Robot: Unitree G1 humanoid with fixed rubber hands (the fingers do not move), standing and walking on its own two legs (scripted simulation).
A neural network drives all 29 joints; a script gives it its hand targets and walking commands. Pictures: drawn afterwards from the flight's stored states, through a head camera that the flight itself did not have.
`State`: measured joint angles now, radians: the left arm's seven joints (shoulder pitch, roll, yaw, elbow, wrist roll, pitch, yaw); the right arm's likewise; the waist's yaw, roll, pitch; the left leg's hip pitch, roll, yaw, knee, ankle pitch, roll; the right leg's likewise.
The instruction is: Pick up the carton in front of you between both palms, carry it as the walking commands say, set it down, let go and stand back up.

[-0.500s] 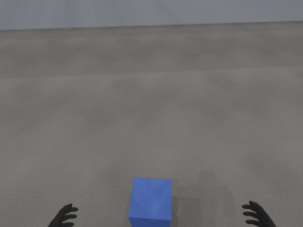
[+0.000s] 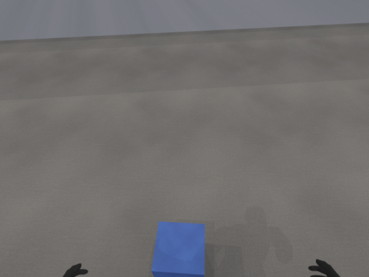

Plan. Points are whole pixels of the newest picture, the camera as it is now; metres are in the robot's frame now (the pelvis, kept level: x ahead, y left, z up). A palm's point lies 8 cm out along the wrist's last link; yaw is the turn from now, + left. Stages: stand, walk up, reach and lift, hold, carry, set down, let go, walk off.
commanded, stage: stand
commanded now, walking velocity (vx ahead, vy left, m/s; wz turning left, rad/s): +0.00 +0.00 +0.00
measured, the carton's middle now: (180, 254) +0.37 +0.06 -0.65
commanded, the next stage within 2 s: none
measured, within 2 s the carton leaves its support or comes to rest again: neither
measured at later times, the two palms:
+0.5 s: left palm out of the picture +0.06 +0.31 -0.09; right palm out of the picture +0.08 -0.30 -0.09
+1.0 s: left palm out of the picture +0.04 +0.33 -0.09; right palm out of the picture +0.05 -0.30 -0.09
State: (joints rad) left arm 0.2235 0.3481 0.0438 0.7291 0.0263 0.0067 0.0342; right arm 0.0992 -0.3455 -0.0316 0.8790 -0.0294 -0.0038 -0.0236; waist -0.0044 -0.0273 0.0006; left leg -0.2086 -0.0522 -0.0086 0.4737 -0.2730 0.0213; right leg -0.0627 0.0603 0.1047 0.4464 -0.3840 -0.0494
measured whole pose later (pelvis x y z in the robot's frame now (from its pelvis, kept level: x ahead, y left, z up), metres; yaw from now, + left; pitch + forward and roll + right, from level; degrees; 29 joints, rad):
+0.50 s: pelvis -0.03 +0.00 +0.01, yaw +1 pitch -3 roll +0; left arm 0.20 0.38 0.03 0.88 0.02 0.00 0.02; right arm 0.09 -0.38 0.00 0.99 -0.02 -0.01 -0.02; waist 0.00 -0.01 0.02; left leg -0.16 -0.04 -0.03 0.40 -0.19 0.02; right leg -0.01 0.07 0.09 0.36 -0.30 -0.05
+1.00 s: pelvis -0.05 +0.02 +0.01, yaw +1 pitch -3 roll +0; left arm 0.16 0.38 0.02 0.98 0.01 -0.01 0.01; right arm 0.10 -0.40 0.00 1.06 -0.01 -0.02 -0.02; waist 0.00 0.00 0.03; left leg -0.16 -0.06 -0.03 0.35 -0.14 0.04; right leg -0.01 0.05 0.09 0.33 -0.26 -0.02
